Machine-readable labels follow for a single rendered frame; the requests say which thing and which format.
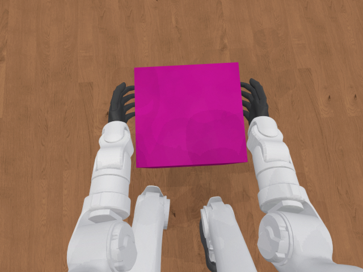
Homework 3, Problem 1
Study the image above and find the right robot hand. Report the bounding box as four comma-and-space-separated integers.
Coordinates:
240, 78, 269, 126

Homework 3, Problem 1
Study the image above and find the right robot thigh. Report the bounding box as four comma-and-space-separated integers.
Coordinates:
200, 201, 257, 272

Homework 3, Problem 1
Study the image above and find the right robot shin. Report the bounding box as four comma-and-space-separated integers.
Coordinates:
206, 197, 235, 262

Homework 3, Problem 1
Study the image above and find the carton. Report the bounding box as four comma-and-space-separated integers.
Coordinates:
134, 62, 248, 168

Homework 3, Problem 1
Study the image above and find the left robot hand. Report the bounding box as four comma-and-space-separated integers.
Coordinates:
108, 82, 135, 123

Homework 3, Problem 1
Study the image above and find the left robot upper arm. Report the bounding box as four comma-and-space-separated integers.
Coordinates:
67, 220, 137, 272

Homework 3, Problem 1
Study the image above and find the right robot upper arm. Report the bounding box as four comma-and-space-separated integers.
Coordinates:
257, 211, 363, 272

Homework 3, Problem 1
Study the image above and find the left robot forearm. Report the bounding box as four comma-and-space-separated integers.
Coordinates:
67, 121, 134, 268

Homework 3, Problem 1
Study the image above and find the right robot forearm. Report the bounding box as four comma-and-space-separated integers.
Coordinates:
247, 116, 333, 252

